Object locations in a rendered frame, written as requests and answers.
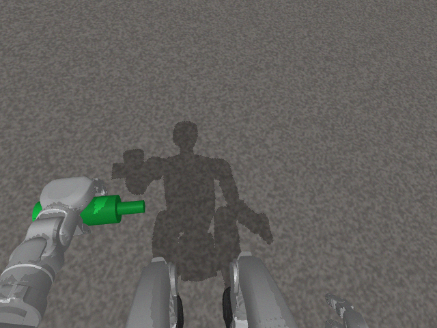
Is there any left robot arm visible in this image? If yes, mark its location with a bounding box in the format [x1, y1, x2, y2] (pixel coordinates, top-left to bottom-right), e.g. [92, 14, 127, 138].
[0, 206, 79, 328]

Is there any right robot hand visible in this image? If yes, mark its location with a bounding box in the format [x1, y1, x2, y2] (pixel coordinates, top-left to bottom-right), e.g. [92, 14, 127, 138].
[325, 294, 369, 328]

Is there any bottle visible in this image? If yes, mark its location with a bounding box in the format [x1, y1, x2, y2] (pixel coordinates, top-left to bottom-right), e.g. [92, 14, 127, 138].
[32, 195, 145, 226]

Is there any left robot hand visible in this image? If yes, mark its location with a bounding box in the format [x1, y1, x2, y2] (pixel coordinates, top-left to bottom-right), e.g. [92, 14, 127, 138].
[40, 176, 108, 236]

